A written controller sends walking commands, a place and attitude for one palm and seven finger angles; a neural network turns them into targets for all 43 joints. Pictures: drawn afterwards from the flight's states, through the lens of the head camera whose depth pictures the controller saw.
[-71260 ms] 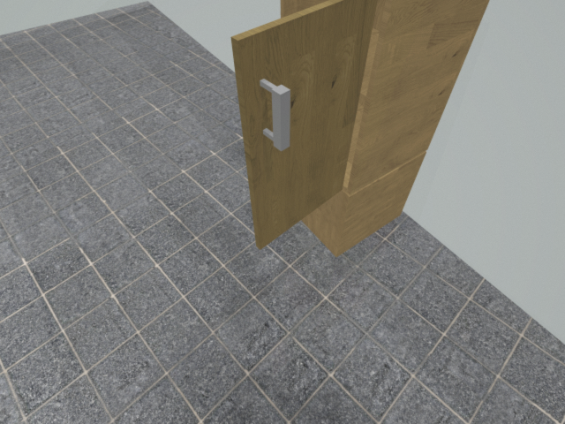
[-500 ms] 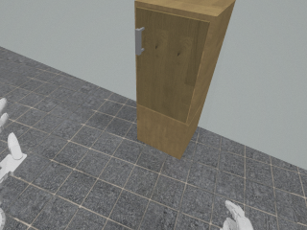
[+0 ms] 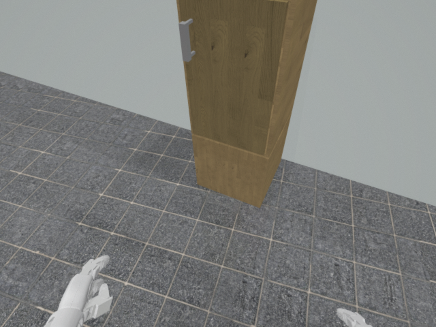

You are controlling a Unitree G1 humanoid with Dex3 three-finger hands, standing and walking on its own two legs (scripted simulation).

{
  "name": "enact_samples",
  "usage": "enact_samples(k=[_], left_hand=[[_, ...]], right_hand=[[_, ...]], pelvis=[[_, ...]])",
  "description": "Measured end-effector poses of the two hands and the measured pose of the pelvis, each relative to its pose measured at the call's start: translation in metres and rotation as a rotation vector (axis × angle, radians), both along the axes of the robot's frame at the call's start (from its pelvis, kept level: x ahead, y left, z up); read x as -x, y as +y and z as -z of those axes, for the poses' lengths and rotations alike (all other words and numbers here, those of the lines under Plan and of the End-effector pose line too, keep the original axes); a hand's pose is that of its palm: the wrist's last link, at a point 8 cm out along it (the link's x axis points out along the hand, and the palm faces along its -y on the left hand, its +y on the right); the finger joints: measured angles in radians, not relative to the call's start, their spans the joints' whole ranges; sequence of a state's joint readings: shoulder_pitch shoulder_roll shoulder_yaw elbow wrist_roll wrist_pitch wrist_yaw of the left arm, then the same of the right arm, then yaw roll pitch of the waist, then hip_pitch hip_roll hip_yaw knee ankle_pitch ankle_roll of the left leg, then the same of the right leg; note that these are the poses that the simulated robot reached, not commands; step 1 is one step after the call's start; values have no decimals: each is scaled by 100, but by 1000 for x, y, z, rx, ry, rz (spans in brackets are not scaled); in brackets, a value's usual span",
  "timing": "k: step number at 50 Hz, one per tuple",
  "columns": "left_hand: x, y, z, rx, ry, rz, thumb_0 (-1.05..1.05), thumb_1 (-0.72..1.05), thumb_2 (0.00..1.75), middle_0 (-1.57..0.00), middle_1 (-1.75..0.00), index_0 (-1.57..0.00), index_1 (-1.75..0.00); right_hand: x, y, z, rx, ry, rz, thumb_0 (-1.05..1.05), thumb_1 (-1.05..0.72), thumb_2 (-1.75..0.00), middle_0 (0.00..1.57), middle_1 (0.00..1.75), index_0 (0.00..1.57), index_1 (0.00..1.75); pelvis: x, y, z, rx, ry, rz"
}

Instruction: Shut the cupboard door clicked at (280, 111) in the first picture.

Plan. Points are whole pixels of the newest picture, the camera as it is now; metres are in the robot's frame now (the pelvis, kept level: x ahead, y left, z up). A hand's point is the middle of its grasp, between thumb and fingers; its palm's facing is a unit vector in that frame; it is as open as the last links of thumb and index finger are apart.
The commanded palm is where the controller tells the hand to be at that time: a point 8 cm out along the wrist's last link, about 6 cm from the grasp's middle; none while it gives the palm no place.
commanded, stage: let the arm hang, fingers relaxed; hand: left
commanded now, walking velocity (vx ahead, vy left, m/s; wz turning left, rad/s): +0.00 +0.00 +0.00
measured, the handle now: (188, 40) +0.97 +0.13 +0.12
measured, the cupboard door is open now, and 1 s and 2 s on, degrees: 0 0 0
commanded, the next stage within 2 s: look to check the result in 0.92 s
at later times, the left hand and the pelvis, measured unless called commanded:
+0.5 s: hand out of the picture -0.09 +0.19 -0.16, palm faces +0.02 -0.97 -0.25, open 7.3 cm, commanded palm none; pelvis +0.00 -0.01 +0.01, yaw +0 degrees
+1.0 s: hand out of the picture +0.05 +0.16 -0.16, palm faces +0.00 -0.98 -0.19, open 7.4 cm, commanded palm none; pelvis +0.03 -0.02 +0.02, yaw -1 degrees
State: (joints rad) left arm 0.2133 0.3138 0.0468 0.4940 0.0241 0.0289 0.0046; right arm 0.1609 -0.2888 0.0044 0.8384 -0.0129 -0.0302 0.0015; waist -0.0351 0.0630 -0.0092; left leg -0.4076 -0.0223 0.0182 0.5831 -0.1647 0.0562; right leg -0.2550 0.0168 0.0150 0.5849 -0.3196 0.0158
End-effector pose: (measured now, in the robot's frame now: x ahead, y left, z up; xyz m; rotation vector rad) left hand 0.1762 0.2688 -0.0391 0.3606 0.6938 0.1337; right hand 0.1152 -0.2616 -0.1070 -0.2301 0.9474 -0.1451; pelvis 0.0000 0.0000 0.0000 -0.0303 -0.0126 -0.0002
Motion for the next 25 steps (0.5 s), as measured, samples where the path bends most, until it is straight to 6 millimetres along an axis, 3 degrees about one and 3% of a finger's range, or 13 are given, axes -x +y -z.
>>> enact_samples(k=[3,6,11,15,18,20,25], left_hand=[[50,-34,61,122,273,-17,1,91,90,-20,-30,-19,-29],[108,-58,94,214,466,-85,1,93,90,-20,-30,-20,-29],[192,-46,102,198,672,-210,-1,99,89,-21,-30,-20,-30],[249,-38,92,164,817,-271,0,97,90,-20,-30,-20,-29],[275,-35,85,141,887,-300,0,95,90,-20,-30,-20,-29],[282,-33,82,130,909,-310,0,94,90,-20,-30,-20,-29],[266,-33,86,130,880,-304,1,92,90,-20,-30,-20,-29]], right_hand=[[32,-8,1,30,103,37,1,-91,-90,20,30,20,30],[68,-13,1,54,232,65,0,-91,-90,20,30,20,30],[117,-11,5,48,423,98,0,-91,-90,20,30,20,30],[136,-5,12,13,483,122,0,-91,-90,20,30,20,30],[140,-1,18,-10,486,136,0,-91,-90,20,30,20,30],[139,3,21,-24,481,143,0,-91,-90,20,30,20,30],[132,12,27,-45,461,149,0,-91,-90,20,30,20,30]], pelvis=[[2,-2,-1,-7,-9,1],[3,-5,-4,-9,-7,-4],[3,-13,-9,-10,-1,-13],[2,-15,-11,-6,-6,-10],[1,-14,-11,0,-17,-5],[-1,-13,-11,2,-23,-2],[-5,-10,-10,1,-25,3]])
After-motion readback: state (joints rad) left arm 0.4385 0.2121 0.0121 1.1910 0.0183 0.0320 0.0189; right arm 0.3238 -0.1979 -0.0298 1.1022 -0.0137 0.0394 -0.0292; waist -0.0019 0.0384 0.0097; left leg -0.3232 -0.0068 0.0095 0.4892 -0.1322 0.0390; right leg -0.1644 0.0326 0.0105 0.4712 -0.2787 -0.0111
